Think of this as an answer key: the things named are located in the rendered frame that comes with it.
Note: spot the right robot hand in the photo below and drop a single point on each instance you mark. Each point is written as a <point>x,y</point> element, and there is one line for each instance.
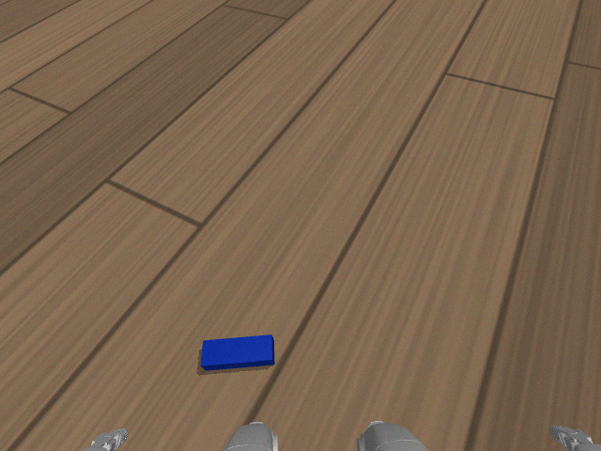
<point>573,440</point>

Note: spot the carton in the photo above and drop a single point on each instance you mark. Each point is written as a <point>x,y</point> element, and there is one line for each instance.
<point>237,352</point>

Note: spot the left robot hand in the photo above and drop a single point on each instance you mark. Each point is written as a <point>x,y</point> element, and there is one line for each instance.
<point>109,441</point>

